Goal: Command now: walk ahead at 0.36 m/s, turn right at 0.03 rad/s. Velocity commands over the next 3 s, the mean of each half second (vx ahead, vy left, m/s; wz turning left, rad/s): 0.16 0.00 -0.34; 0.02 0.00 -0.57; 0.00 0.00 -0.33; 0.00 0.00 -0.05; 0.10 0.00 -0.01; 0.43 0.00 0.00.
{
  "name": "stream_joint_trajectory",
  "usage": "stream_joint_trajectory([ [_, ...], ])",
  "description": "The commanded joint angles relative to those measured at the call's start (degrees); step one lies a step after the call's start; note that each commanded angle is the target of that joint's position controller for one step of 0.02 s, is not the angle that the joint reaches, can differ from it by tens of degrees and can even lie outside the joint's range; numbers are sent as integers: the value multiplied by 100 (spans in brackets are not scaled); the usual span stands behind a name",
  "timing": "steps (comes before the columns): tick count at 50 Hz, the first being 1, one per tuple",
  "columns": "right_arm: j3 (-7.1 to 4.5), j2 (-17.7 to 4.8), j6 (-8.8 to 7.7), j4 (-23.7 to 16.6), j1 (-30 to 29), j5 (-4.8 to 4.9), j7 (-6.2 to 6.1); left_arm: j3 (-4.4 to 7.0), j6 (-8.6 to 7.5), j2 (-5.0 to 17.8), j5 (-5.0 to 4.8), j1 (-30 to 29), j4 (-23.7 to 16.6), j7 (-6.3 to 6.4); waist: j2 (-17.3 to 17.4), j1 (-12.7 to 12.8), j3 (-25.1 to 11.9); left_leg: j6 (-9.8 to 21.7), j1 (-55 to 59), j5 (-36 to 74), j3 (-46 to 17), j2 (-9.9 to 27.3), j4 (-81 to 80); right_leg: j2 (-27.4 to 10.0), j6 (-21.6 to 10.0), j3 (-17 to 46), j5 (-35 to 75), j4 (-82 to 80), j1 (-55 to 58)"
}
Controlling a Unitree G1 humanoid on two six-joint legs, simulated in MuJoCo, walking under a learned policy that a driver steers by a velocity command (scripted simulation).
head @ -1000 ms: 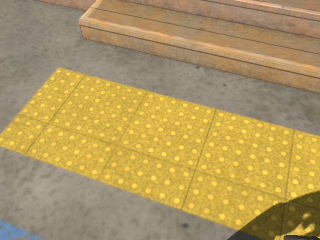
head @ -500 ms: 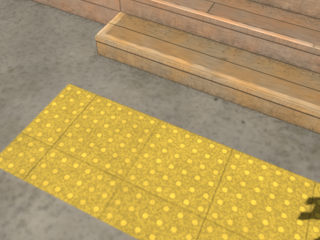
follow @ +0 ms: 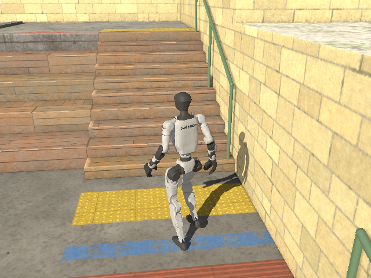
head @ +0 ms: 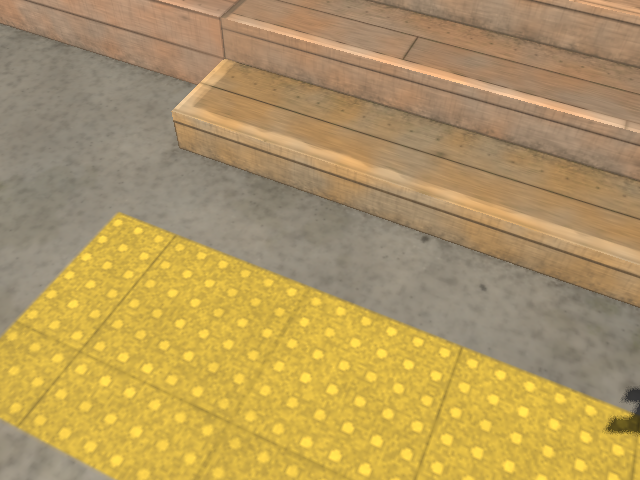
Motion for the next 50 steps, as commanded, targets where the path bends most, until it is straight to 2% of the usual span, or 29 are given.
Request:
stream_joint_trajectory([
  [1, -115, -711, 28, -175, 220, 10, -51, -48, -131, 197, -6, -1320, -831, -158, 626, -127, 584, 972, 1389, 3440, -1283, 1648, -930, -358, 22, 10, 667, -379, -2437],
  [3, -114, -813, 32, -320, -270, -3, -100, -120, -119, 20, 83, -1116, -782, -266, 778, 36, 342, 625, -11, 3845, -220, 999, -1103, -8, 131, -316, 2293, -1557, -289],
  [4, -162, -993, 2, -290, -169, -34, -109, -66, -90, 161, 98, -991, -746, -270, 899, 64, 166, 582, -329, 4067, -92, 995, -1142, 206, 165, -366, 2844, -1692, 574],
  [5, -200, -1140, -32, -278, -231, -49, -124, 30, -33, 420, 81, -752, -702, -243, 982, 237, 56, 486, -368, 4438, 27, 1033, -975, 309, 112, -283, 2990, -1799, 1053],
  [7, -213, -1150, -76, -328, -526, -36, -185, 221, 66, 847, 86, -10, -495, -156, 960, 702, -248, 181, -214, 5155, 277, 1000, -81, 498, -77, -181, 3053, -2177, 1831],
  [8, -216, -1128, -54, -353, -559, -22, -190, 298, 141, 935, 157, 441, -327, -125, 784, 888, -438, 22, -240, 5244, 423, 908, 743, 552, -188, -210, 3035, -2393, 2238],
  [9, -202, -1063, -47, -386, -420, -63, -216, 384, 198, 1115, 178, 740, -288, -63, 450, 996, -560, -183, -785, 4495, 508, 743, 1833, 329, -308, 135, 3656, -2497, 2907],
  [10, -57, -543, -52, -570, 47, -332, -210, 456, 225, 1650, 242, 1019, -329, 8, -1279, 637, -1145, -511, -2167, 160, 661, 11, 4247, -1070, -936, 1879, 6031, -2193, 4210],
  [11, 75, -198, -111, -483, 825, -198, -143, 353, 220, 1590, 308, 899, -521, -35, -1685, 362, -2471, -597, -2833, -1801, -218, -464, 5786, -2168, -1981, 4277, 5920, -3119, 4844],
  [12, -56, -732, -104, -434, 539, -17, -95, 367, 239, 1388, 229, 500, -709, -68, -861, 460, -2079, -533, -2966, -1428, -542, -152, 6180, -1897, -1834, 4029, 4421, -3494, 4090],
  [13, -106, -902, -53, -549, -31, 77, -109, 309, 248, 1122, 136, 186, -748, -64, -374, 440, -1207, -436, -3228, -1002, -342, 65, 5925, -1556, -1549, 3271, 3282, -3629, 3210],
  [14, -149, -962, 32, -577, -337, 44, -187, 252, 267, 935, 106, -16, -764, -45, 68, 326, -631, -416, -3210, -649, -246, 274, 5607, -1270, -1319, 2803, 2689, -3821, 2362],
  [16, -221, -1023, 215, -718, -442, -64, -303, 267, 292, 971, 244, -174, -825, 12, -221, 106, -346, -343, -2610, -227, -319, 442, 5006, -928, -1174, 2512, 1959, -4131, 1201],
  [18, -201, -847, 229, -820, -485, -163, -324, 302, 295, 981, 328, -184, -883, 107, -442, 23, -355, -324, -2463, -102, -270, 368, 4480, -741, -1137, 2310, 1952, -4180, 796],
  [21, -177, -760, 237, -976, -793, -208, -354, 358, 356, 1052, 263, -2, -955, 251, -468, 114, -550, -462, -2725, 128, -324, 291, 3769, -707, -1177, 2425, 1657, -4138, 944],
  [25, -146, -743, 252, -1157, -1243, -185, -332, 406, 506, 1099, 157, 55, -1098, 377, -537, 252, -534, -629, -2867, 498, -420, 177, 2982, -540, -992, 2733, 497, -4118, 1054],
  [31, -107, -739, 68, -1275, -1523, -55, -217, 446, 699, 1068, 154, 354, -1209, 420, -745, 443, -515, -579, -2293, 267, -400, -82, 1709, -472, -885, 3184, 764, -3827, 1408],
  [34, -169, -836, -7, -1155, -1101, -2, -138, 416, 786, 988, 68, 335, -1311, 427, -780, 138, -485, -320, -1235, 967, -295, -34, 68, -177, -585, 3239, 991, -3424, 1319],
  [35, -244, -1130, -2, -1147, -968, -79, -148, 355, 792, 777, 60, 527, -1332, 431, -317, 192, -665, -38, -483, 1198, -795, 749, -171, 149, -302, 2862, 283, -2790, 798],
  [36, -350, -1628, 73, -1177, -1091, -299, -166, 346, 745, 640, 29, 474, -1538, 412, 1334, 408, -420, 748, -345, 1938, -2121, 1869, -412, 1007, 47, 1499, -416, -1565, -353],
  [37, -312, -1380, 78, -1315, -1284, -444, -148, 474, 654, 1070, 123, 524, -1540, 374, 1626, 353, -467, 1284, -604, 2695, -2685, 2424, -481, 906, 296, 1153, -816, -111, -602],
  [38, -221, -1070, 79, -1469, -1562, -365, -177, 574, 651, 1308, 124, 723, -1418, 338, 1139, 452, -497, 1233, -660, 2928, -2204, 2295, -315, 688, 444, 1150, -481, 638, -571],
  [39, -176, -884, 93, -1531, -1764, -258, -195, 593, 715, 1246, 94, 884, -1259, 345, 793, 507, -424, 970, -695, 2907, -1594, 1886, -190, 633, 574, 1039, -183, 983, -549],
  [40, -151, -822, 111, -1543, -1822, -163, -211, 566, 787, 1098, 112, 949, -1213, 371, 709, 486, -370, 824, -598, 2890, -1262, 1675, -102, 587, 684, 968, 87, 1365, -696],
  [41, -122, -797, 134, -1543, -1793, -132, -219, 517, 841, 924, 102, 943, -1237, 361, 715, 430, -283, 824, -628, 3131, -994, 1590, -81, 542, 777, 888, 208, 1597, -775],
  [43, -144, -857, 200, -1516, -1620, -170, -231, 438, 864, 726, 50, 664, -1443, 328, 851, 273, -199, 873, -530, 3178, -574, 1426, -147, 406, 889, 576, 471, 1243, -836],
  [45, -199, -965, 263, -1476, -1393, -184, -254, 385, 845, 628, 43, 323, -1663, 296, 1019, 53, -269, 982, -162, 3198, -488, 1533, -136, 233, 968, 453, 518, 639, -870],
  [47, -266, -1119, 303, -1473, -1381, -162, -246, 337, 833, 551, 69, 231, -1796, 234, 1104, -3, -399, 1018, -149, 3217, -326, 1643, -87, 75, 942, 309, 422, 10, -454],
  [50, -346, -1302, 315, -1473, -1448, -89, -172, 348, 845, 615, 79, 265, -1898, 160, 1225, 1, -463, 1000, -432, 3197, -103, 1771, -49, 67, 768, -22, 396, -835, 323],
])
Next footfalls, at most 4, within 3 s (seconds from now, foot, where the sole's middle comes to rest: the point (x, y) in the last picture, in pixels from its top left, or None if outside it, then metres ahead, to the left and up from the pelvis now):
0.18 right None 0.25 -0.15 -0.77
0.70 left None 0.29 0.06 -0.77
1.10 right None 0.14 -0.18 -0.77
1.52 left None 0.29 0.01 -0.77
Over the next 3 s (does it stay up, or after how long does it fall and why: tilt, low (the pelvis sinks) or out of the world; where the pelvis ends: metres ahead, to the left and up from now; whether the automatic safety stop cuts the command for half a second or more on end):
stays up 0.39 -0.25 -0.02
